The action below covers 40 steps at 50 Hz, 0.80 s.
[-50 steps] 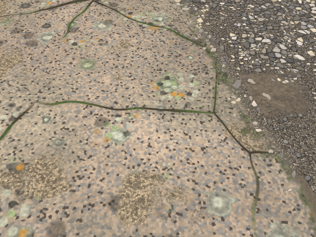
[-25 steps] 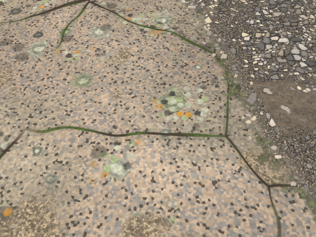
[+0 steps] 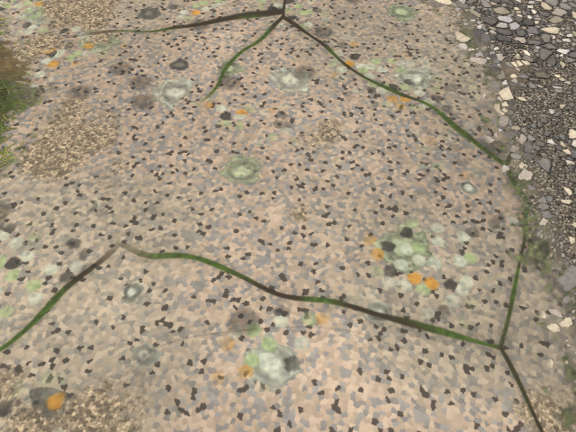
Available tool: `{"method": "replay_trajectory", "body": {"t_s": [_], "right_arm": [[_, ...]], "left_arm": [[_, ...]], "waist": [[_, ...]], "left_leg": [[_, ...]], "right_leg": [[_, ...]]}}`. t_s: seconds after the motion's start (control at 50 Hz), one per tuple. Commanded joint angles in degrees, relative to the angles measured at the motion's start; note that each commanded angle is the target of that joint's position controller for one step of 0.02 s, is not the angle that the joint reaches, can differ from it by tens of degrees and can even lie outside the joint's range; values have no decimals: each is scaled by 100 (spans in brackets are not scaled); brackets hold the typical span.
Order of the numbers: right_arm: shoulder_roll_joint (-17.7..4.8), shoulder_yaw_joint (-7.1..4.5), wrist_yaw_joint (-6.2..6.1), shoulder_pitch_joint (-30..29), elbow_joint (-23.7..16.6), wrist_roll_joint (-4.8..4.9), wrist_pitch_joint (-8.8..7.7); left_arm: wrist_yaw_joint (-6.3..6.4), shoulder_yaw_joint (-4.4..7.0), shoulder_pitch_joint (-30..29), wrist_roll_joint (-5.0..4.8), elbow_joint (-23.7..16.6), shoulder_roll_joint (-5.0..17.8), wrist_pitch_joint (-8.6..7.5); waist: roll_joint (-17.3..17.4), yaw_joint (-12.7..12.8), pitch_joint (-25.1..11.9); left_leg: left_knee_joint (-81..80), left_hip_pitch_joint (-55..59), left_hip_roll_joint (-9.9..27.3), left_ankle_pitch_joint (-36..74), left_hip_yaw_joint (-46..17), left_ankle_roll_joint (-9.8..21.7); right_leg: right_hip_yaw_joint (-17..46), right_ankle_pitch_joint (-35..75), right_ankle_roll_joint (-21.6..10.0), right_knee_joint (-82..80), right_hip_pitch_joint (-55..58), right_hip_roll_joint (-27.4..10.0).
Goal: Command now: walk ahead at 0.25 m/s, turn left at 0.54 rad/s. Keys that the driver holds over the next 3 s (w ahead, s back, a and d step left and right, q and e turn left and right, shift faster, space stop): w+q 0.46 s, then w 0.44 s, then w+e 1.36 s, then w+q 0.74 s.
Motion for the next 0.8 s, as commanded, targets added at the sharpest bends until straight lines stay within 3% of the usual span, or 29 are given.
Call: {"method": "replay_trajectory", "body": {"t_s": [0.02,0.08,0.2,0.34,0.38,0.42,0.44,0.46,0.48,0.5,0.52,0.54,0.56,0.6,0.66,0.74,0.8], "right_arm": [[-630,-148,-69,226,-296,48,56],[-829,-216,-23,436,-245,9,-135],[-1094,-303,47,907,-277,-2,-171],[-1229,-366,85,1028,-450,-69,-205],[-1247,-382,107,886,-566,-86,-212],[-1216,-380,110,433,-752,-63,-206],[-1004,-327,98,411,-801,-32,-241],[-460,-178,91,492,-916,23,-307],[-438,-128,95,524,-1091,28,-349],[-768,-155,117,578,-1041,-97,-331],[-888,-180,180,519,-920,-164,-323],[-814,-168,243,570,-836,-160,-315],[-773,-158,292,594,-790,-178,-291],[-711,-115,345,478,-819,-209,-240],[-667,-57,352,-61,-1021,-196,-213],[-446,128,405,-1008,-1315,-179,-205],[-417,205,407,-1446,-1441,-131,-210]], "left_arm": [[-84,157,-24,96,-506,659,-28],[-122,106,56,116,-471,427,50],[-131,120,-792,70,-871,579,53],[-168,57,-1272,-5,-1274,638,-100],[-162,38,-1136,-47,-1343,669,-167],[-99,40,-325,-100,-1166,656,-260],[-24,107,161,-62,-1049,884,-325],[61,203,732,59,-1025,1389,-365],[93,313,810,156,-1056,1967,-318],[73,312,558,166,-1030,1687,-281],[-10,183,310,64,-1091,1171,-305],[-72,109,161,21,-1093,924,-337],[-84,71,167,18,-1067,836,-372],[-126,58,455,0,-898,804,-446],[-184,64,893,-59,-690,799,-505],[-190,58,1102,-89,-514,802,-472],[-172,89,1402,-72,-332,979,-435]], "waist": [[349,78,-242],[265,100,-528],[582,-221,-465],[721,-356,-489],[761,-240,-497],[576,290,-532],[224,506,-653],[-854,656,-964],[-1376,533,-874],[-906,268,-496],[-364,173,-182],[-260,74,-92],[-445,48,-139],[-595,82,-239],[-548,164,-304],[-628,315,-166],[-654,433,-70]], "left_leg": [[-2507,768,1661,-1844,-2850,865],[-2430,849,1292,-1017,-2411,756],[-2554,1319,1276,-1478,-2769,682],[-2165,1278,1227,-1476,-3084,712],[-1954,955,1173,-1472,-3200,664],[-1443,35,845,-1463,-3093,382],[-806,-653,484,-1707,-2800,139],[847,-1260,-106,-2129,-1874,-167],[1828,-2359,-538,-2324,-1173,-252],[2523,-2511,88,-1784,-1248,-218],[2661,-2356,228,-1276,-1317,-243],[2570,-2134,303,-883,-1308,-336],[2596,-1980,326,-584,-1214,-422],[2786,-1942,305,-205,-1109,-518],[2605,-2200,342,48,-948,-644],[1154,-1719,559,586,-278,-722],[306,-1166,541,477,25,-562]], "right_leg": [[587,725,109,-374,-1123,-374],[547,1170,247,-895,-814,-315],[589,1546,519,-1994,-1357,-282],[626,1327,430,-2939,-918,-54],[638,1138,324,-3366,-320,61],[576,1523,202,-4371,1264,188],[787,1449,154,-4649,2266,-110],[2220,-47,-14,-5355,2991,-1508],[4343,-1420,-557,-6079,3100,-2505],[4500,-1812,-884,-6054,2601,-2504],[3757,-1351,-790,-5992,2199,-2072],[2936,-504,-605,-6001,1972,-1661],[2349,336,-493,-6019,1923,-1380],[1652,1856,-494,-5910,1977,-1114],[1213,3551,-635,-5745,2242,-1125],[738,4162,-665,-5824,2067,-955],[705,4511,-682,-5742,2201,-1114]]}}
Next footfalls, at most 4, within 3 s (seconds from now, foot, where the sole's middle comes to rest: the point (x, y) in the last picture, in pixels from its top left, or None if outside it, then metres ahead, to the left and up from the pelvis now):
0.46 right None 0.24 -0.13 -0.76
0.92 left None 0.44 0.15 -0.76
1.46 right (261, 306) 0.76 0.07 -0.76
1.98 left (209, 207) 1.09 0.23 -0.76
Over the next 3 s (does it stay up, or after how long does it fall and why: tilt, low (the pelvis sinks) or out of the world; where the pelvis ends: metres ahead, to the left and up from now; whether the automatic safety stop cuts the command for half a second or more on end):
stays up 1.40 -0.01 0.00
